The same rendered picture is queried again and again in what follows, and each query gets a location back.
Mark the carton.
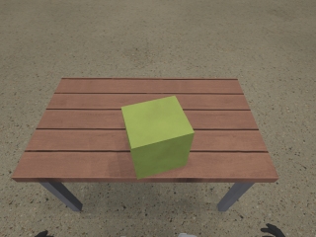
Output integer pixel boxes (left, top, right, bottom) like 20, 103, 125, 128
121, 96, 195, 180

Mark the table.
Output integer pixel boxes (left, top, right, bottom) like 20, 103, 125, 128
11, 77, 279, 212

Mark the robot right hand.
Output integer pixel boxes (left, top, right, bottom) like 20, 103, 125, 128
260, 223, 285, 237

